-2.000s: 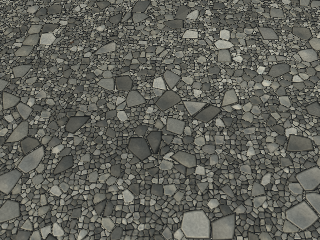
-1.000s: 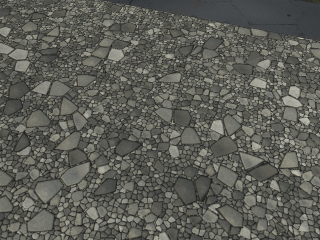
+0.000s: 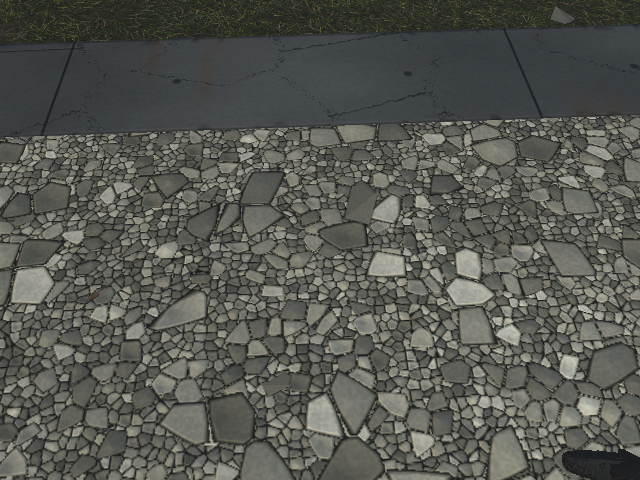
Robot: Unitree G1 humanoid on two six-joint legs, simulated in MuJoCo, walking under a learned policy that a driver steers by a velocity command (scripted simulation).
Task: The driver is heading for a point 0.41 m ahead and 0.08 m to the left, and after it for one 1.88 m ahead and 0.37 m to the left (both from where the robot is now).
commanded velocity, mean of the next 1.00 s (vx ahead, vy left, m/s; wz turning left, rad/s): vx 0.50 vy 0.00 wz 0.38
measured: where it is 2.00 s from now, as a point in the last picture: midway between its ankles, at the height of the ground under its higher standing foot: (264, 252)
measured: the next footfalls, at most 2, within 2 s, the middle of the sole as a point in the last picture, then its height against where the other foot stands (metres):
right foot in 0.44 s outside the picture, level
left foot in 0.94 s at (224, 421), level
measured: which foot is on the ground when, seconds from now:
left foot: down 0.00-0.44, up 0.46-0.92, down 0.94-1.00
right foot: up 0.00-0.42, down 0.44-0.94, up 0.96-1.00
